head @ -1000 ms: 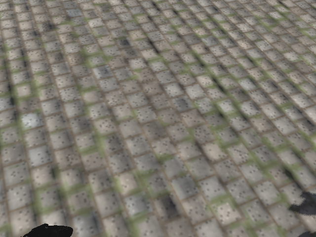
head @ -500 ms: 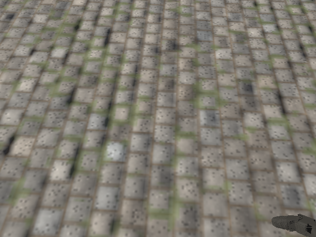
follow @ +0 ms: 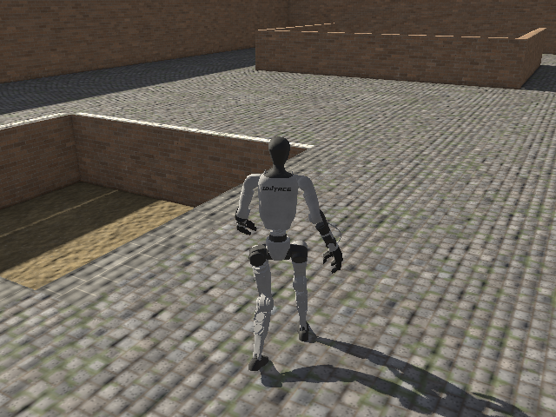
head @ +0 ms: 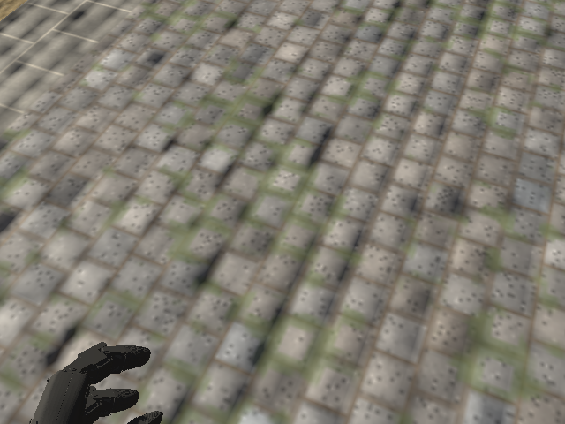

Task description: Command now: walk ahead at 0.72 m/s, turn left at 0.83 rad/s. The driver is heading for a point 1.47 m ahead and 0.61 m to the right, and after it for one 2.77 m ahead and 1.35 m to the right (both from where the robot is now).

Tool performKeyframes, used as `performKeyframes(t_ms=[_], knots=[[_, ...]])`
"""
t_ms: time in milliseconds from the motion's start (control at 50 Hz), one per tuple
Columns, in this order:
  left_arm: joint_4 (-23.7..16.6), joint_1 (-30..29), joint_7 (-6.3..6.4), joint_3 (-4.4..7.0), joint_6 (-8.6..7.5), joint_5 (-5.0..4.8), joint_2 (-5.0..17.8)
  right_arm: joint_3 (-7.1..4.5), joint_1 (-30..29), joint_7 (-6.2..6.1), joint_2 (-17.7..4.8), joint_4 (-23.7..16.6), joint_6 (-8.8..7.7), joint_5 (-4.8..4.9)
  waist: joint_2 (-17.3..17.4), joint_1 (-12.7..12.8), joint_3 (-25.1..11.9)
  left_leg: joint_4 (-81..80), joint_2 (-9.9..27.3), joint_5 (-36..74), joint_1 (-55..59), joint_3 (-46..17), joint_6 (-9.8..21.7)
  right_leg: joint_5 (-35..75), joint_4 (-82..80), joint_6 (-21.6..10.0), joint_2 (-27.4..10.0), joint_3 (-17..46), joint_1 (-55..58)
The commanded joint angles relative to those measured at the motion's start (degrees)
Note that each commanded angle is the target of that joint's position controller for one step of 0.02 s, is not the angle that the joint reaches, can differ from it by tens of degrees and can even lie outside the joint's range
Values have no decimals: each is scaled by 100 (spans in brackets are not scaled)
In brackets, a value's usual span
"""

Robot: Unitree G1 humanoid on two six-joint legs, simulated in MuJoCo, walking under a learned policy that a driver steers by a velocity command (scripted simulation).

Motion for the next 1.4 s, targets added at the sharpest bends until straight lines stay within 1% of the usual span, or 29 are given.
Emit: performKeyframes(t_ms=[20,60,80,120,180,240,320,340,360,380,420,480,580,700,720,740,760,780,820,880,960,1140,1160,1180,1200,1220,1240,1280,1400], knots=[[158,2042,66,645,59,108,1443,146,-86,-124,-273,-745,-29,-65,-1487,965,-2212,3617,413,99,-3968,787,-238,-349,-1406,-1228,-2515,4277,5030],[404,1760,-35,403,49,30,568,124,-782,-10,-238,-720,40,-226,-426,930,-936,3110,689,619,-3666,997,-362,2213,-1185,-1285,-1768,2253,3453],[397,1613,-66,423,-103,-301,555,189,-1053,-50,3,-1002,3,191,-1078,925,-645,2983,967,336,-3717,898,-534,3112,-1340,-1254,-1353,1650,3318],[677,1569,-128,423,-255,-372,508,280,-1187,-15,97,-1112,15,168,-777,683,-473,2175,1087,210,-3596,862,-580,3538,-1551,-1354,-1220,1431,2936],[733,1213,-96,568,-183,-486,997,458,-1610,59,305,-1307,-98,-77,-485,513,-429,-84,1032,1044,-2747,1296,-790,4044,-1756,-1496,-990,1029,2055],[732,1305,-15,751,-103,-512,1464,423,-1938,155,27,-1303,-145,-43,-646,513,-667,-1337,704,2730,-1548,1263,-788,3122,-1757,-1219,-730,869,1691],[718,1486,5,731,-49,-519,1196,228,-1813,-25,-350,-1256,-100,-207,-460,252,-747,-2256,923,3919,-338,1065,-413,2142,-593,-605,-255,971,1401],[577,1514,-8,640,-36,-435,903,145,-1429,-121,-646,-1258,-88,-293,21,125,-1180,-2051,1722,5768,604,526,-114,759,557,-352,152,784,778],[600,2416,-7,467,18,-435,376,151,-1234,-184,-741,-1348,48,-460,1283,381,-2195,-1688,3551,7919,1771,-825,831,-3185,2389,-41,543,427,-238],[719,2891,-6,547,142,-525,815,189,-1285,-140,-408,-1359,193,-305,1212,404,-2742,-1732,3727,7239,1654,-1101,1151,-3455,3291,87,281,452,-349],[653,2406,97,691,397,-530,1066,242,-1799,-128,-54,-1351,294,-34,639,527,-1719,-2213,3082,5041,798,-382,874,-2786,3783,318,-75,173,-961],[506,2320,220,723,722,-448,862,186,-2472,-157,-58,-1320,281,-165,718,903,-945,-2943,2759,3841,-923,493,726,-2057,3835,504,-319,-4,-384],[110,1766,76,625,763,-394,480,51,-2624,-279,-132,-1156,210,-119,575,877,-993,-3069,2746,3609,-1171,1533,615,-994,2208,252,-531,-172,354],[-57,1633,-175,765,884,-385,736,-113,-2365,-156,-341,-917,232,146,450,940,-928,-2206,2846,2769,-1030,2206,-49,-385,168,-333,-142,-704,1524],[10,1817,-123,857,886,-324,906,-91,-2086,-118,-158,-783,250,161,17,969,-831,-1517,2543,2018,-1361,2435,-391,78,-302,-555,-21,-497,1962],[-57,2010,-10,1059,845,-302,1648,-54,-1813,-85,49,-794,300,-14,-1725,869,-554,254,1822,171,-2670,2971,-974,2401,-1015,-1102,-1115,1222,2617],[-328,1780,-27,1074,704,-133,2090,-13,-2247,-140,66,-1184,320,-188,-2388,828,-715,1646,987,-1127,-4014,2050,-1240,2495,-1348,-2205,-1944,3133,2729],[-343,1808,-105,1041,567,-87,1845,-78,-2607,-190,-185,-1217,327,-132,-1510,1128,-989,2244,984,-887,-4160,1330,-1100,1808,-1534,-2248,-1851,2900,2718],[-338,1321,-41,953,486,-303,1506,-114,-2405,-274,-196,-1107,302,-38,-856,730,-785,1970,1136,141,-4175,1040,-903,1050,-1434,-1629,-1273,2200,2534],[-548,879,120,834,609,-327,1219,-122,-2165,-245,-188,-977,253,-91,-883,523,-1028,1544,939,792,-3538,1022,-1017,1559,-1235,-1423,-903,1841,2169],[-588,968,202,897,679,-379,1307,-9,-2272,-178,58,-934,216,-7,-795,627,-1110,187,648,1012,-3233,878,-1162,1231,-1105,-1400,-705,2153,2275],[-628,663,79,775,765,-363,1087,-38,-1759,6,-87,-813,129,-5,-1120,589,-1033,-1956,775,1628,-1516,1087,-859,1046,-609,-1210,-448,2695,1726],[-589,775,73,740,762,-360,986,-63,-1709,6,-169,-817,122,-51,-902,596,-966,-2418,1037,2203,-1096,918,-706,424,-436,-1003,-237,2569,1492],[-551,1066,61,656,743,-273,729,-105,-1763,-23,-480,-926,141,-155,130,798,-998,-2787,2023,2861,-681,-127,-331,-1143,476,-681,330,1959,1060],[-696,1058,66,680,696,-319,825,-157,-1764,-48,-778,-850,182,-281,1546,948,-612,-3089,2925,3599,-888,-1363,708,-2819,1489,-304,1161,944,245],[-572,1042,87,819,644,-255,1281,-112,-1826,-69,-520,-968,157,-235,1154,754,-601,-3110,3229,3330,-1025,-1689,1118,-2954,2754,-54,817,985,36],[-454,987,74,885,644,-308,1402,-56,-1909,-111,-340,-1012,168,-151,729,747,-572,-2997,2929,3036,-1065,-1163,933,-2575,3224,13,753,1011,30],[-307,998,91,806,716,-296,1048,21,-2039,-164,-162,-1024,210,-3,499,727,-461,-2884,2445,2723,-937,-511,576,-2100,3474,180,725,984,-85],[-265,712,3,497,656,-336,320,53,-1690,-195,-166,-879,401,-42,1076,441,-695,-2705,1986,3184,-562,363,464,-2050,842,289,312,58,984]])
